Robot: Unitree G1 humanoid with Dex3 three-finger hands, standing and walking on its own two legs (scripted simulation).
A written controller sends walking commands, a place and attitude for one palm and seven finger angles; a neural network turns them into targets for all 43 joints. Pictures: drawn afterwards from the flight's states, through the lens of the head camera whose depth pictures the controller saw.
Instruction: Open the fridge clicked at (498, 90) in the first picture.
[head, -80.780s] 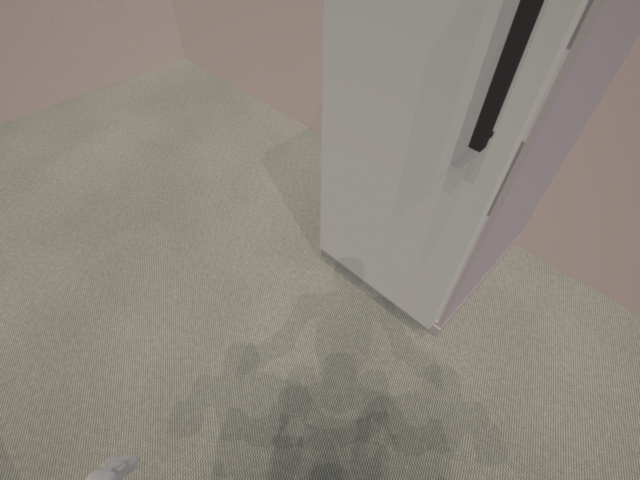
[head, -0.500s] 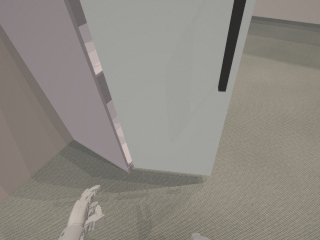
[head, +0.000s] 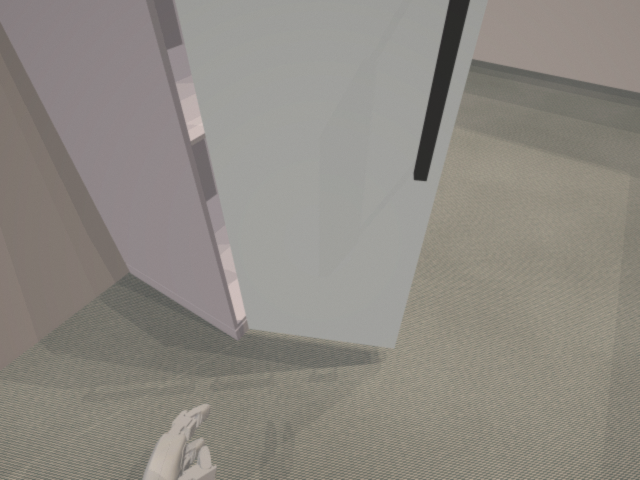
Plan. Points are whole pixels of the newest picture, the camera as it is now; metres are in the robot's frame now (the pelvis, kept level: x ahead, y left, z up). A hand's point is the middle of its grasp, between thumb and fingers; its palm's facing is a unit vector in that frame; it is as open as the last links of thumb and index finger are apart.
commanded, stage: stop stepping back and stand still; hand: right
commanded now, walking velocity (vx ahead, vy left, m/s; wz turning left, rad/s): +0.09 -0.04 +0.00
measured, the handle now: (444, 55) +0.68 -0.17 +0.26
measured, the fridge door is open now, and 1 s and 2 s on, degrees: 66 66 66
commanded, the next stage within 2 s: let the arm hang, fingers relaxed in 0.38 s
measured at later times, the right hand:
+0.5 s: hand (638, 353) +0.22 -0.28 +0.16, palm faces +0.38 +0.78 -0.50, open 7.4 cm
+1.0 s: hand out of the picture -0.06 -0.21 -0.18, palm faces +0.07 +0.98 -0.18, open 7.3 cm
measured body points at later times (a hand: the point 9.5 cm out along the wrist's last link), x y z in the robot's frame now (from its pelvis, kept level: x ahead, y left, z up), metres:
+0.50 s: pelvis +0.02 -0.02 +0.00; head +0.02 -0.01 +0.45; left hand +0.19 +0.21 -0.09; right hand +0.19 -0.32 +0.18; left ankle -0.02 +0.09 -0.74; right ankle +0.06 -0.14 -0.74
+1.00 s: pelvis -0.01 -0.02 +0.00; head +0.01 -0.04 +0.45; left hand +0.01 +0.24 -0.14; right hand -0.06 -0.26 -0.17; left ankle -0.02 +0.09 -0.74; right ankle +0.06 -0.14 -0.74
